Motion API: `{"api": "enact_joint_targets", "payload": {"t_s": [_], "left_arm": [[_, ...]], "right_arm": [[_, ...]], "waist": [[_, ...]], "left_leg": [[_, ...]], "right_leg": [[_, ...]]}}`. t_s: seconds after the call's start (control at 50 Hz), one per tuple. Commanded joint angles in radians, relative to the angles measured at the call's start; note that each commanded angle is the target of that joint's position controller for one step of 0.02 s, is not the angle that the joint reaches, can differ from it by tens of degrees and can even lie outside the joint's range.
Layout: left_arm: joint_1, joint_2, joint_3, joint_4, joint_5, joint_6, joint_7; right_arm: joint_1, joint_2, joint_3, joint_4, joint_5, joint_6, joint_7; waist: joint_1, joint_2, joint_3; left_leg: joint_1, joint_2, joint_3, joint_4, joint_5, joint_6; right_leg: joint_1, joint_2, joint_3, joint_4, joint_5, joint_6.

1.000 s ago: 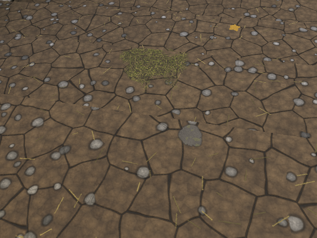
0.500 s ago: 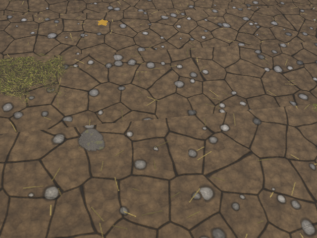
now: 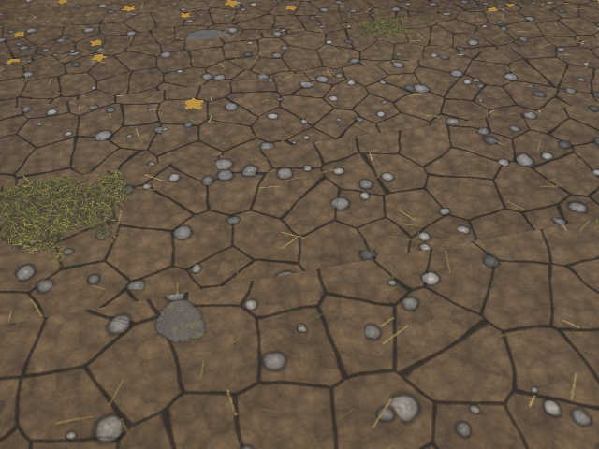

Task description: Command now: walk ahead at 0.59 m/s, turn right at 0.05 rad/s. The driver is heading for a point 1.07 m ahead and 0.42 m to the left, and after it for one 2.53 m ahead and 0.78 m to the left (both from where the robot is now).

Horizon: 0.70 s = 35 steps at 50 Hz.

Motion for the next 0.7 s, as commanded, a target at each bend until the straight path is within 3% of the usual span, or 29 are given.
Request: {"api": "enact_joint_targets", "payload": {"t_s": [0.02, 0.06, 0.08, 0.1, 0.12, 0.14, 0.16, 0.18, 0.22, 0.28, 0.34, 0.42, 0.46, 0.48, 0.5, 0.52, 0.54, 0.56, 0.58, 0.6, 0.62, 0.64, 0.66, 0.7], "left_arm": [[-0.091, 0.172, 0.053, -0.059, -0.008, -0.04, -0.003], [-0.132, 0.171, 0.056, -0.062, -0.015, -0.04, -0.004], [-0.159, 0.135, 0.045, -0.073, -0.001, -0.048, -0.004], [-0.206, 0.03, 0.013, -0.122, -0.005, -0.059, -0.009], [-0.233, 0.058, 0.016, -0.154, -0.003, -0.065, -0.007], [-0.227, 0.092, 0.023, -0.149, 0.003, -0.065, -0.01], [-0.189, 0.112, 0.026, -0.125, 0.009, -0.068, -0.022], [-0.144, 0.121, 0.028, -0.106, 0.017, -0.067, -0.033], [-0.145, 0.116, 0.026, -0.091, 0.034, -0.051, -0.051], [-0.24, 0.093, 0.014, -0.121, 0.027, -0.033, -0.056], [-0.357, 0.076, 0.002, -0.16, 0.019, -0.035, -0.059], [-0.457, 0.048, -0.02, -0.198, 0.011, -0.042, -0.065], [-0.454, 0.05, -0.022, -0.204, 0.01, -0.045, -0.057], [-0.434, 0.058, -0.019, -0.204, 0.011, -0.046, -0.046], [-0.368, 0.082, -0.01, -0.193, 0.013, -0.047, -0.033], [-0.211, 0.123, 0.007, -0.155, 0.012, -0.05, -0.016], [0.034, 0.16, 0.027, -0.082, 0.009, -0.056, 0.002], [0.22, 0.242, 0.056, -0.037, 0.029, -0.059, 0.022], [0.213, 0.309, 0.076, -0.038, 0.065, -0.068, 0.02], [0.159, 0.241, 0.069, -0.045, 0.033, -0.066, 0.007], [0.057, 0.179, 0.056, -0.038, 0.035, -0.072, 0.008], [0.016, 0.125, 0.048, -0.031, 0.035, -0.081, 0.004], [0.0, 0.102, 0.043, -0.018, 0.033, -0.089, 0.005], [0.023, 0.048, 0.028, 0.015, 0.015, -0.106, 0.005]], "right_arm": [[-0.064, -0.062, -0.015, -0.075, 0.007, -0.036, 0.005], [0.08, -0.065, -0.021, -0.018, 0.004, -0.043, -0.006], [0.226, -0.101, -0.034, 0.028, 0.0, -0.055, -0.02], [0.366, -0.208, -0.055, 0.043, -0.023, -0.069, -0.034], [0.312, -0.226, -0.057, 0.032, -0.025, -0.072, -0.028], [0.218, -0.196, -0.051, 0.011, -0.016, -0.07, -0.026], [0.16, -0.157, -0.041, -0.007, -0.008, -0.077, -0.021], [0.128, -0.142, -0.034, -0.014, -0.004, -0.083, -0.02], [0.138, -0.115, -0.022, 0.001, 0.002, -0.098, -0.023], [0.22, -0.101, -0.019, 0.05, 0.015, -0.11, -0.021], [0.265, -0.08, -0.012, 0.08, 0.017, -0.116, -0.018], [0.298, -0.079, -0.004, 0.122, 0.017, -0.124, -0.029], [0.288, -0.099, -0.004, 0.142, 0.014, -0.123, -0.033], [0.294, -0.112, -0.003, 0.153, 0.012, -0.122, -0.036], [0.288, -0.139, -0.008, 0.162, 0.006, -0.118, -0.043], [0.272, -0.172, -0.015, 0.168, -0.004, -0.109, -0.051], [0.221, -0.197, -0.024, 0.162, -0.002, -0.097, -0.056], [0.22, -0.131, -0.01, 0.133, -0.006, -0.1, -0.053], [0.344, 0.059, 0.027, 0.096, 0.034, -0.106, -0.032], [0.238, -0.077, -0.003, 0.091, 0.039, -0.105, -0.034], [0.13, -0.097, -0.014, 0.057, 0.04, -0.1, -0.037], [0.111, -0.072, -0.007, 0.056, 0.034, -0.097, -0.032], [0.11, -0.045, -0.005, 0.063, 0.023, -0.083, -0.023], [0.126, -0.006, -0.002, 0.05, 0.007, -0.043, -0.005]], "waist": [[-0.02, -0.125, 0.098], [-0.101, -0.038, 0.085], [-0.17, 0.052, 0.047], [-0.236, 0.315, -0.022], [-0.179, 0.237, 0.041], [-0.118, 0.104, 0.103], [-0.078, 0.051, 0.086], [-0.043, 0.052, 0.058], [-0.038, 0.086, 0.074], [-0.054, 0.061, 0.147], [-0.074, 0.056, 0.18], [-0.083, 0.072, 0.204], [-0.062, 0.078, 0.175], [-0.044, 0.097, 0.135], [0.001, 0.13, 0.08], [0.083, 0.156, -0.011], [0.202, 0.141, -0.121], [0.245, 0.045, -0.249], [0.1, -0.237, -0.379], [0.134, -0.123, -0.339], [0.09, -0.074, -0.133], [0.062, 0.001, -0.053], [0.029, 0.001, 0.003], [-0.022, -0.053, 0.046]], "left_leg": [[0.012, 0.01, 0.011, -0.134, 0.034, 0.014], [0.304, -0.039, 0.075, -0.259, 0.14, 0.01], [0.521, -0.002, 0.005, -0.27, 0.07, 0.022], [0.628, 0.271, -0.413, -0.48, -0.334, 0.081], [0.539, 0.391, -0.764, -0.59, -0.534, 0.152], [0.48, 0.388, -0.694, -0.56, -0.491, 0.158], [0.439, 0.336, -0.591, -0.543, -0.391, 0.134], [0.403, 0.291, -0.505, -0.562, -0.327, 0.114], [0.339, 0.229, -0.398, -0.622, -0.229, 0.105], [0.329, 0.193, -0.298, -0.678, -0.07, 0.123], [0.318, 0.156, -0.192, -0.707, 0.135, 0.126], [0.357, 0.175, -0.108, -0.758, 0.473, 0.121], [0.432, 0.184, -0.05, -0.701, 0.779, 0.111], [0.45, 0.197, -0.049, -0.623, 1.046, 0.107], [0.473, 0.214, -0.056, -0.505, 1.291, 0.1], [0.463, 0.226, -0.067, -0.318, 1.412, 0.094], [0.356, 0.207, -0.062, -0.049, 1.318, 0.086], [0.127, 0.146, -0.054, 0.282, 0.939, 0.089], [-0.268, -0.024, -0.102, 0.647, -0.046, 0.07], [-0.337, -0.021, -0.173, 0.725, 0.004, 0.099], [-0.383, 0.04, -0.148, 0.717, 0.12, 0.099], [-0.352, 0.081, -0.139, 0.671, 0.172, 0.098], [-0.312, 0.105, -0.139, 0.644, 0.182, 0.09], [-0.283, 0.14, -0.132, 0.624, 0.179, 0.07]], "right_leg": [[-0.121, -0.228, 0.219, -0.209, -0.267, -0.153], [-0.317, -0.18, 0.149, -0.085, -0.294, -0.131], [-0.485, -0.131, 0.1, 0.094, -0.251, -0.108], [-0.641, -0.002, -0.054, 0.515, -0.217, -0.053], [-0.808, 0.047, 0.025, 0.702, -0.192, -0.057], [-0.861, -0.032, 0.079, 0.789, -0.086, -0.063], [-0.821, -0.068, 0.066, 0.789, -0.005, -0.053], [-0.763, -0.1, 0.035, 0.765, 0.031, -0.034], [-0.728, -0.124, -0.018, 0.761, 0.098, 0.002], [-0.808, -0.14, -0.067, 0.715, 0.186, 0.03], [-0.788, -0.126, -0.123, 0.566, 0.256, 0.041], [-0.659, -0.102, -0.188, 0.346, 0.321, 0.0], [-0.57, -0.063, -0.218, 0.275, 0.277, -0.041], [-0.48, -0.023, -0.227, 0.27, 0.237, -0.056], [-0.381, 0.016, -0.221, 0.277, 0.172, -0.068], [-0.214, 0.041, -0.191, 0.285, 0.09, -0.083], [0.053, 0.029, -0.159, 0.226, 0.076, -0.095], [0.336, -0.167, 0.052, 0.219, -0.197, -0.1], [0.592, -0.478, 0.604, 0.071, -0.627, -0.178], [0.464, -0.466, 0.776, -0.117, -0.72, -0.155], [0.295, -0.428, 0.557, -0.111, -0.544, -0.124], [0.154, -0.401, 0.409, -0.131, -0.341, -0.112], [0.05, -0.355, 0.274, -0.153, -0.216, -0.081], [-0.055, -0.326, 0.115, -0.189, -0.142, -0.053]]}}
